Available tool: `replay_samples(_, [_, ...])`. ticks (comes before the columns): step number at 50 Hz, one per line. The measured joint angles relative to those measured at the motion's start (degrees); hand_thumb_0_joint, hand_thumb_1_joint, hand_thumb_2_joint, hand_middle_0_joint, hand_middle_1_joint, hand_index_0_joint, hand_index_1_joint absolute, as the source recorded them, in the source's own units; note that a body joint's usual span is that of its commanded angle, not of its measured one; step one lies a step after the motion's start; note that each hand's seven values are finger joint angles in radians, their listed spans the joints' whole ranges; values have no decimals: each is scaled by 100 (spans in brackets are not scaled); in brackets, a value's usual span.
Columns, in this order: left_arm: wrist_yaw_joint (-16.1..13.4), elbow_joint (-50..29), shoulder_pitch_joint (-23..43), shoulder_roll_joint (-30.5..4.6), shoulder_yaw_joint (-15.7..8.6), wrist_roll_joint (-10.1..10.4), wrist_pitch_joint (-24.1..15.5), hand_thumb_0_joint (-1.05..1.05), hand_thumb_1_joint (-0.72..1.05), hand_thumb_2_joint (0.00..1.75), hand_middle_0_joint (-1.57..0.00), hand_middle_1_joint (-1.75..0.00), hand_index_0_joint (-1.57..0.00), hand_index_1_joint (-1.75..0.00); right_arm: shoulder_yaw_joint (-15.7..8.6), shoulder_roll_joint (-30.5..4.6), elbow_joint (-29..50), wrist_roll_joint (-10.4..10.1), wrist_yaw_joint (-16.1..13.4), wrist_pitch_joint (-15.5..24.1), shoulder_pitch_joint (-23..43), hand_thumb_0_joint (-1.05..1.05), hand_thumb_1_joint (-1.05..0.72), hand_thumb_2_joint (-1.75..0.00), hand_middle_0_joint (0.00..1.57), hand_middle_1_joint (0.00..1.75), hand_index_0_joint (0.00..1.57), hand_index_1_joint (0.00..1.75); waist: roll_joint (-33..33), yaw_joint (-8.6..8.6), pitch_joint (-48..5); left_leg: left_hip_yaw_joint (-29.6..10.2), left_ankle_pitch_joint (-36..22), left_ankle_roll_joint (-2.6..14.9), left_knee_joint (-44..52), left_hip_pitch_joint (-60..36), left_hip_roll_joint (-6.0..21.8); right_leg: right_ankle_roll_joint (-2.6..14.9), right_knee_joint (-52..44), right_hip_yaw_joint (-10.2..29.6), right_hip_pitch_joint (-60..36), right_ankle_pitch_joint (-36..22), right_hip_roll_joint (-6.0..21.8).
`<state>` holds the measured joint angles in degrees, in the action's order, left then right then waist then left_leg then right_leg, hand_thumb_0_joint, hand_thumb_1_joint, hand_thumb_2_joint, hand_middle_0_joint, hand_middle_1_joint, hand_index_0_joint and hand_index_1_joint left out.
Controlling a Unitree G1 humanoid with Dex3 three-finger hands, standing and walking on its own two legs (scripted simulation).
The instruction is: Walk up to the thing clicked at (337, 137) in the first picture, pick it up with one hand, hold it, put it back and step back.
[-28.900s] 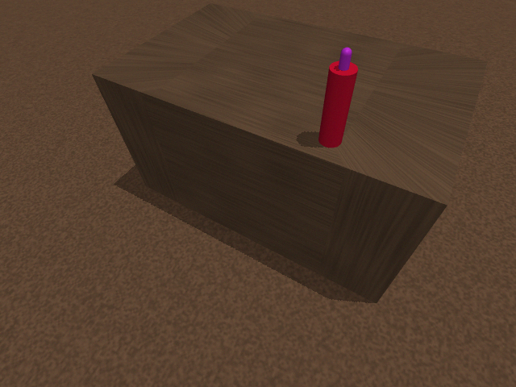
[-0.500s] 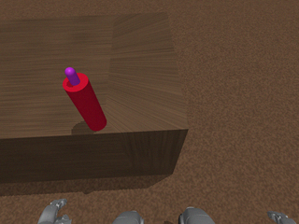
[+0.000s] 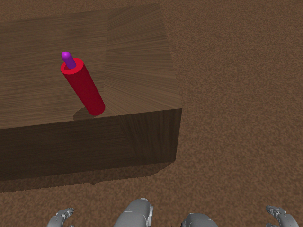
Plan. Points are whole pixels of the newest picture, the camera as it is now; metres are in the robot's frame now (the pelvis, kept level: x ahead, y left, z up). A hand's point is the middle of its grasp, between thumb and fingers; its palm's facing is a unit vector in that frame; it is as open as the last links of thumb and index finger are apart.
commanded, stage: step back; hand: left
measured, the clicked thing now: (83, 85) +0.50 +0.26 +0.02
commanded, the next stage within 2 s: none
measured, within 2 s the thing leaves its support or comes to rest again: neither
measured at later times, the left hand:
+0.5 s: hand out of the picture -0.05 +0.29 -0.16, palm faces +0.02 -0.93 -0.37, open 7.3 cm
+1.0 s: hand out of the picture -0.18 +0.27 -0.14, palm faces +0.06 -0.91 -0.41, open 7.3 cm
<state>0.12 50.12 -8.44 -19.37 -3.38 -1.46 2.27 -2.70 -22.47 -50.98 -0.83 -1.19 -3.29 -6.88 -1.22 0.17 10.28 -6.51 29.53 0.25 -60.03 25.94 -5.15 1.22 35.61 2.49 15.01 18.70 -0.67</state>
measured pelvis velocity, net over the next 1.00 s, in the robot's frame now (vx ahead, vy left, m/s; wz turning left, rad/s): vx -0.30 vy -0.01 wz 0.07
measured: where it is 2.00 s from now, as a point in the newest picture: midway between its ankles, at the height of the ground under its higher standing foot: outside the picture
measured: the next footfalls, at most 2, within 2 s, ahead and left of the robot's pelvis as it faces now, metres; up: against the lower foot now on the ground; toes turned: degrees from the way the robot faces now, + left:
left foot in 0.22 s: -0.03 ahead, +0.13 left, +0.00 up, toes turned +1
right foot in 0.62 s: -0.18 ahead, -0.14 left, +0.00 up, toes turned +1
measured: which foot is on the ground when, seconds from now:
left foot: up 0.00-0.20, down 0.22-0.66, up 0.68-0.92, down 0.94-1.00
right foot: down 0.00-0.24, up 0.26-0.60, down 0.62-0.98, up 1.00-1.00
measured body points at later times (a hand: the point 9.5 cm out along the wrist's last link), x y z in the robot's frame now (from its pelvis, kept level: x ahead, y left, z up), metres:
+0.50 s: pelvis -0.14 +0.01 +0.00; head -0.07 +0.04 +0.45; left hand -0.05 +0.34 -0.13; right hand +0.00 -0.29 -0.09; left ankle -0.07 +0.12 -0.73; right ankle -0.18 -0.14 -0.66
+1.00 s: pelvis -0.30 -0.01 -0.01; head -0.24 -0.01 +0.43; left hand -0.18 +0.31 -0.12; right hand -0.22 -0.32 -0.13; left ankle -0.31 +0.10 -0.73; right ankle -0.22 -0.14 -0.72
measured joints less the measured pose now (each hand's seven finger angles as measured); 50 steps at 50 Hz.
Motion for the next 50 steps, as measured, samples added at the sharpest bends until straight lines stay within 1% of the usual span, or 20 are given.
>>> replay_samples(4, [-47,-237,49,35,0,-28,1,0,90,90,-21,-30,-21,-30,26,-93,35,3,-38,64,-149,0,-90,-90,20,30,20,30,-47,43,-63,-66,51,-95,-253,-154,-100,-38,-142,-73,152,-228,100])
replay_samples(8, [-95,-518,180,-56,-1,-39,-18,0,90,90,-21,-30,-21,-30,19,-92,51,60,-31,68,-214,0,-90,-90,20,30,20,30,-8,44,-6,176,50,-104,904,-652,152,-100,11,-234,389,-312,185])
replay_samples(10, [-86,-609,240,-143,1,-2,4,0,90,90,-21,-30,-21,-30,7,-66,55,94,-3,115,-232,0,-90,-90,20,30,20,30,56,14,16,335,-385,-58,1854,-985,282,-156,235,-315,563,-284,242])
replay_samples(12, [-76,-616,319,-268,-25,38,62,0,90,90,-21,-30,-21,-30,-23,57,14,162,16,163,-184,0,-90,-90,20,30,20,30,332,57,134,507,-968,78,2252,-1138,167,-177,514,-196,705,-253,389])
replay_samples(14, [-100,-503,319,-290,-62,53,145,0,91,90,-21,-30,-21,-30,16,122,40,207,97,174,-179,0,-90,-90,20,30,20,30,367,49,122,526,-975,162,2179,-1053,216,-98,1144,155,883,669,85])
replay_samples(16, [-126,-392,280,-312,-88,67,211,0,91,90,-21,-30,-21,-30,55,182,58,226,116,196,-194,0,-90,-90,20,30,20,30,326,-14,56,452,-1112,178,2307,-1013,334,-45,2188,478,1082,1153,-352])
replay_samples(18, [-129,-347,184,-347,-116,97,196,0,91,90,-21,-30,-21,-30,79,232,75,229,91,188,-182,0,-90,-90,20,30,20,30,344,17,-20,475,-1315,171,2533,-993,433,-44,2955,601,1203,1160,-575])
replay_samples(21, [-103,-318,3,-383,-160,80,152,0,91,90,-21,-30,-21,-30,59,250,161,227,55,196,-111,0,-90,-90,20,30,20,30,344,61,-51,534,-1554,164,2725,-916,556,-186,3308,604,1089,1072,-607])
replay_samples(26, [-61,-224,-216,-411,-175,49,162,0,91,90,-20,-30,-21,-30,26,202,409,220,45,218,46,0,-90,-90,20,30,20,30,329,88,16,666,-1814,120,2718,-656,708,-344,2340,472,520,1084,-340])
replay_samples(29, [-12,-154,-268,-385,-158,38,144,0,91,90,-20,-30,-21,-30,15,115,512,231,75,172,120,0,-90,-90,20,30,20,30,271,100,35,730,-1934,34,2587,-417,784,-268,1266,224,94,923,-128])
replay_samples(31, [29,-110,-338,-348,-147,22,86,0,91,90,-20,-30,-21,-30,6,29,522,212,93,104,149,0,-90,-90,20,30,20,30,194,131,-29,765,-1981,-44,2421,-200,845,-146,312,33,-264,496,-27])
replay_samples(32, [38,-66,-358,-291,-155,-11,56,0,91,90,-20,-30,-21,-30,-11,-33,503,193,94,70,174,0,-90,-90,20,30,20,30,66,121,-43,713,-1992,-83,2302,-77,917,-137,98,-41,-324,428,-81])
replay_samples(33, [55,-34,-373,-214,-152,-50,49,0,91,90,-20,-30,-21,-30,-44,-83,463,170,79,36,179,0,-90,-90,20,30,20,30,-77,64,-34,515,-1710,-79,2136,32,882,-127,132,-135,-287,390,-138])
replay_samples(35, [96,-54,-465,-156,-105,-86,68,0,91,90,-21,-30,-21,-30,-85,-77,349,142,24,-26,75,0,-90,-90,20,30,20,30,-27,123,-129,192,-656,-105,1313,289,460,-69,287,-100,-104,344,-18])
replay_samples(37, [73,-59,-508,-92,-73,-88,85,0,91,90,-21,-30,-21,-30,-88,-104,275,100,9,-36,-89,0,-90,-90,20,30,20,30,18,170,-198,-17,-380,-99,344,445,77,-59,204,-60,-39,194,120])
replay_samples(40, [23,-119,-429,-48,-73,-121,107,0,90,90,-21,-30,-21,-30,-78,-146,220,76,-3,22,-343,0,-90,-90,20,30,20,30,-7,119,-245,-56,-303,-106,-327,328,-105,-77,59,-138,70,-31,233])
replay_samples(45, [-73,-448,-72,-166,-73,-120,54,0,90,90,-21,-30,-21,-30,-41,-76,105,127,-3,29,-600,0,-90,-90,20,30,20,30,33,16,-153,248,-88,-106,934,-612,195,-109,207,-382,430,-210,347])
replay_samples(47, [-79,-569,107,-233,-55,-66,63,0,90,90,-21,-30,-21,-30,-35,-40,60,149,10,73,-642,0,-90,-90,20,30,20,30,69,-35,-97,415,-538,-65,1991,-1084,327,-140,448,-491,647,-200,408])
replay_samples(49, [-83,-604,305,-340,-63,-15,108,0,90,90,-21,-30,-21,-30,-35,113,-39,202,10,103,-551,0,-90,-90,20,30,20,30,386,16,86,591,-944,27,2291,-1194,155,-131,712,-323,824,-217,583])
replay_samples(50, [-92,-582,343,-343,-70,13,139,0,91,90,-21,-30,-21,-30,-3,148,-41,210,45,100,-528,0,-90,-90,20,30,20,30,423,21,104,616,-970,55,2243,-1130,162,-101,929,-169,918,219,482])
